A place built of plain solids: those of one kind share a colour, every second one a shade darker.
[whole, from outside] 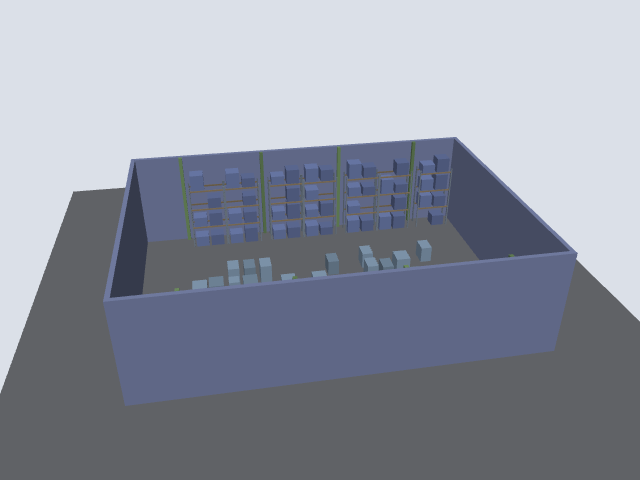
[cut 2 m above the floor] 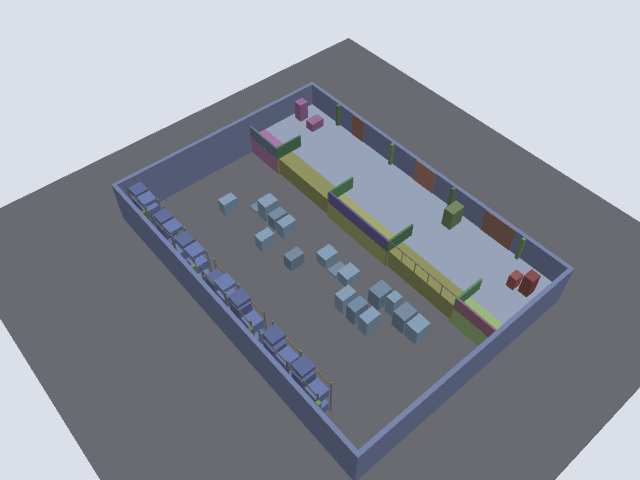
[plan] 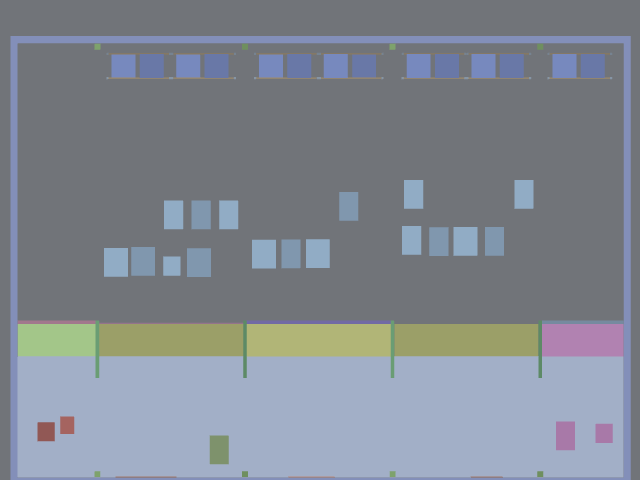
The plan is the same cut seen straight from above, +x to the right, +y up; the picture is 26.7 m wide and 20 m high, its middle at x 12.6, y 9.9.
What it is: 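A goods hall 25.2 x 18.1 m, 7.1 m high, with one raised deck 1.60 m over the floor along its south wall; three loading bays of 6 m between partitions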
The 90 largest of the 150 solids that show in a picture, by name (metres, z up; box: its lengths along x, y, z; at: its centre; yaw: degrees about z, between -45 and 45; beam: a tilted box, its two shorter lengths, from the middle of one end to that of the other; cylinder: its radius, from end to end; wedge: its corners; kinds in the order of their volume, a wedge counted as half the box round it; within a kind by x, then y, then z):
{
 "deck_inner_1": {"box": [25.25, 5.06, 1.65], "at": [12.62, 2.53, 0.78]},
 "wall_1": {"box": [0.3, 18.7, 7.15], "at": [-0.15, 9.05, 3.52]},
 "wall_2": {"box": [25.85, 0.3, 7.15], "at": [12.62, -0.15, 3.52]},
 "wall_3": {"box": [25.85, 0.3, 7.15], "at": [12.62, 18.25, 3.52]},
 "wall_4": {"box": [0.3, 18.7, 7.15], "at": [25.4, 9.05, 3.52]},
 "rack_load_1": {"box": [1.0, 1.0, 0.84], "at": [4.41, 17.15, 0.42]},
 "rack_load_2": {"box": [1.0, 1.0, 0.78], "at": [4.41, 17.15, 2.14]},
 "rack_load_3": {"box": [1.0, 1.0, 1.24], "at": [4.41, 17.15, 5.47]},
 "rack_load_4": {"box": [1.0, 1.0, 0.89], "at": [5.59, 17.15, 0.45]},
 "rack_load_5": {"box": [1.0, 1.0, 1.09], "at": [5.59, 17.15, 2.3]},
 "rack_load_6": {"box": [1.0, 1.0, 0.84], "at": [5.59, 17.15, 3.72]},
 "rack_load_7": {"box": [1.0, 1.0, 0.82], "at": [7.11, 17.15, 0.41]},
 "rack_load_8": {"box": [1.0, 1.0, 0.92], "at": [7.11, 17.15, 2.21]},
 "rack_load_9": {"box": [1.0, 1.0, 1.24], "at": [7.11, 17.15, 5.47]},
 "rack_load_10": {"box": [1.0, 1.0, 1.24], "at": [8.29, 17.15, 0.62]},
 "rack_load_11": {"box": [1.0, 1.0, 0.94], "at": [8.29, 17.15, 2.22]},
 "rack_load_12": {"box": [1.0, 1.0, 0.79], "at": [8.29, 17.15, 3.7]},
 "rack_load_13": {"box": [1.0, 1.0, 0.74], "at": [8.29, 17.15, 5.22]},
 "rack_load_14": {"box": [1.0, 1.0, 0.84], "at": [10.56, 17.15, 0.42]},
 "rack_load_15": {"box": [1.0, 1.0, 0.78], "at": [10.56, 17.15, 2.14]},
 "rack_load_16": {"box": [1.0, 1.0, 0.69], "at": [10.56, 17.15, 5.2]},
 "rack_load_17": {"box": [1.0, 1.0, 0.94], "at": [11.74, 17.15, 0.47]},
 "rack_load_18": {"box": [1.0, 1.0, 1.29], "at": [11.74, 17.15, 2.4]},
 "rack_load_19": {"box": [1.0, 1.0, 1.14], "at": [11.74, 17.15, 3.87]},
 "rack_load_20": {"box": [1.0, 1.0, 1.14], "at": [11.74, 17.15, 5.42]},
 "rack_load_21": {"box": [1.0, 1.0, 0.94], "at": [13.26, 17.15, 0.47]},
 "rack_load_22": {"box": [1.0, 1.0, 0.69], "at": [13.26, 17.15, 2.1]},
 "rack_load_23": {"box": [1.0, 1.0, 0.84], "at": [13.26, 17.15, 3.72]},
 "rack_load_24": {"box": [1.0, 1.0, 1.14], "at": [13.26, 17.15, 5.42]},
 "rack_load_25": {"box": [1.0, 1.0, 0.69], "at": [14.44, 17.15, 0.35]},
 "rack_load_26": {"box": [1.0, 1.0, 1.14], "at": [14.44, 17.15, 2.32]},
 "rack_load_27": {"box": [1.0, 1.0, 0.94], "at": [14.44, 17.15, 5.32]},
 "rack_load_28": {"box": [1.0, 1.0, 1.12], "at": [16.71, 17.15, 0.56]},
 "rack_load_29": {"box": [1.0, 1.0, 0.69], "at": [16.71, 17.15, 2.1]},
 "rack_load_30": {"box": [1.0, 1.0, 0.79], "at": [16.71, 17.15, 3.7]},
 "rack_load_31": {"box": [1.0, 1.0, 1.24], "at": [16.71, 17.15, 5.47]},
 "rack_load_32": {"box": [1.0, 1.0, 0.99], "at": [17.89, 17.15, 0.5]},
 "rack_load_33": {"box": [1.0, 1.0, 0.74], "at": [17.89, 17.15, 3.67]},
 "rack_load_34": {"box": [1.0, 1.0, 0.89], "at": [17.89, 17.15, 5.3]},
 "rack_load_35": {"box": [1.0, 1.0, 1.19], "at": [19.41, 17.15, 0.6]},
 "rack_load_36": {"box": [1.0, 1.0, 1.24], "at": [19.41, 17.15, 3.92]},
 "rack_load_37": {"box": [1.0, 1.0, 1.14], "at": [20.59, 17.15, 0.57]},
 "rack_load_38": {"box": [1.0, 1.0, 1.09], "at": [20.59, 17.15, 2.3]},
 "rack_load_39": {"box": [1.0, 1.0, 0.74], "at": [20.59, 17.15, 3.67]},
 "rack_load_40": {"box": [1.0, 1.0, 1.04], "at": [20.59, 17.15, 5.37]},
 "rack_load_41": {"box": [1.0, 1.0, 1.09], "at": [22.79, 17.15, 2.3]},
 "rack_load_42": {"box": [1.0, 1.0, 0.99], "at": [22.79, 17.15, 3.8]},
 "rack_load_43": {"box": [1.0, 1.0, 0.69], "at": [22.79, 17.15, 5.2]},
 "rack_load_44": {"box": [1.0, 1.0, 0.89], "at": [23.96, 17.15, 0.45]},
 "rack_load_45": {"box": [1.0, 1.0, 0.94], "at": [23.96, 17.15, 2.22]},
 "rack_load_46": {"box": [1.0, 1.0, 1.29], "at": [23.96, 17.15, 3.95]},
 "rack_load_47": {"box": [1.0, 1.0, 1.14], "at": [23.96, 17.15, 5.42]},
 "strip_1": {"box": [6.0, 1.35, 1.65], "at": [6.4, 5.72, 0.78]},
 "strip_2": {"box": [6.0, 1.5, 1.65], "at": [12.55, 5.8, 0.78]},
 "strip_3": {"box": [6.0, 1.35, 1.65], "at": [18.7, 5.72, 0.78]},
 "below_1": {"box": [1.0, 1.2, 1.4], "at": [4.1, 8.97, 0.7]},
 "below_2": {"box": [1.0, 1.2, 1.53], "at": [5.23, 9.01, 0.77]},
 "below_3": {"box": [0.72, 0.8, 1.67], "at": [6.43, 8.81, 0.83]},
 "below_4": {"box": [0.8, 1.2, 1.53], "at": [6.5, 10.95, 0.77]},
 "below_5": {"box": [1.0, 1.2, 1.45], "at": [7.56, 8.96, 0.72]},
 "below_6": {"box": [0.8, 1.2, 1.49], "at": [7.65, 10.95, 0.75]},
 "below_7": {"box": [0.8, 1.2, 1.49], "at": [8.8, 10.95, 0.75]},
 "below_8": {"box": [1.0, 1.2, 0.98], "at": [10.27, 9.31, 0.49]},
 "below_9": {"box": [1.0, 1.2, 0.95], "at": [12.51, 9.33, 0.47]},
 "below_10": {"box": [0.8, 1.2, 1.12], "at": [13.8, 11.3, 0.56]},
 "below_11": {"box": [0.8, 1.2, 1.3], "at": [16.42, 9.88, 0.65]},
 "below_12": {"box": [0.8, 1.2, 1.19], "at": [16.5, 11.8, 0.6]},
 "below_13": {"box": [0.8, 1.2, 1.15], "at": [17.55, 9.83, 0.57]},
 "below_14": {"box": [1.0, 1.2, 1.67], "at": [18.66, 9.84, 0.83]},
 "below_15": {"box": [0.8, 1.2, 1.19], "at": [21.1, 11.8, 0.6]},
 "strip_ende_1": {"box": [3.4, 1.5, 1.65], "at": [23.55, 5.8, 0.78]},
 "strip_endw_1": {"box": [3.25, 1.5, 1.65], "at": [1.62, 5.8, 0.78]},
 "column_1": {"box": [0.25, 0.25, 7.1], "at": [3.33, 0.14, 3.55]},
 "column_2": {"box": [0.25, 0.25, 7.1], "at": [3.33, 17.95, 3.55]},
 "column_3": {"box": [0.25, 0.25, 7.1], "at": [9.47, 0.14, 3.55]},
 "column_4": {"box": [0.25, 0.25, 7.1], "at": [9.47, 17.95, 3.55]},
 "column_5": {"box": [0.25, 0.25, 7.1], "at": [15.62, 0.14, 3.55]},
 "column_6": {"box": [0.25, 0.25, 7.1], "at": [15.62, 17.95, 3.55]},
 "column_7": {"box": [0.25, 0.25, 7.1], "at": [21.77, 0.14, 3.55]},
 "column_8": {"box": [0.25, 0.25, 7.1], "at": [21.77, 17.95, 3.55]},
 "ende_1": {"box": [0.8, 1.2, 0.75], "at": [22.83, 1.74, 1.98]},
 "ende_2": {"box": [0.72, 0.8, 1.65], "at": [24.44, 1.84, 2.42]},
 "back_1": {"box": [0.8, 1.2, 1.6], "at": [8.4, 1.16, 2.4]},
 "endw_1": {"box": [0.72, 0.8, 1.65], "at": [1.19, 1.91, 2.42]},
 "endw_2": {"box": [0.58, 0.74, 1.07], "at": [2.07, 2.18, 2.13]},
 "guard_face_1": {"box": [6.0, 0.15, 1.1], "at": [12.55, 6.47, 2.15]},
 "screen_1": {"box": [0.15, 2.4, 1.1], "at": [3.33, 5.35, 2.15]},
 "screen_2": {"box": [0.15, 2.4, 1.1], "at": [9.47, 5.35, 2.15]},
 "end_face_ende_1": {"box": [3.4, 0.15, 1.1], "at": [23.55, 6.47, 2.15]},
 "end_face_endw_1": {"box": [3.25, 0.15, 1.1], "at": [1.62, 6.47, 2.15]}
}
